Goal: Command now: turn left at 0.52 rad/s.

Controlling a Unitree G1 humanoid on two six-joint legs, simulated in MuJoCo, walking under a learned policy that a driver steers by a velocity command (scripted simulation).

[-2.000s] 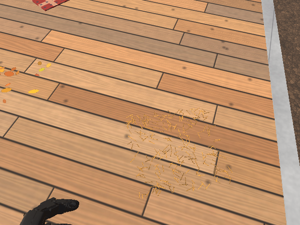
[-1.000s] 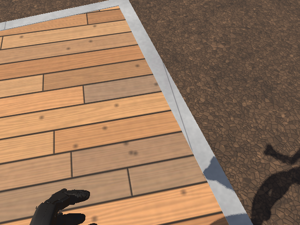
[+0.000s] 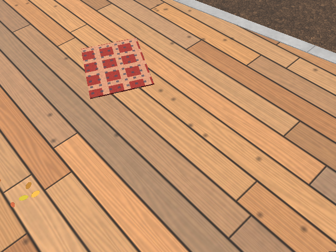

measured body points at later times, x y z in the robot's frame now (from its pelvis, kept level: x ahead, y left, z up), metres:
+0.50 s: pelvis +0.01 +0.04 -0.01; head +0.01 +0.03 +0.44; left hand +0.12 +0.31 -0.11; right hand +0.18 -0.18 -0.11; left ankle -0.01 +0.15 -0.74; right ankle +0.02 -0.10 -0.74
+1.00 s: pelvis +0.08 +0.03 -0.02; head +0.09 +0.03 +0.43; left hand +0.13 +0.30 -0.13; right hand +0.19 -0.22 -0.14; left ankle +0.00 +0.14 -0.72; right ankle +0.02 -0.10 -0.74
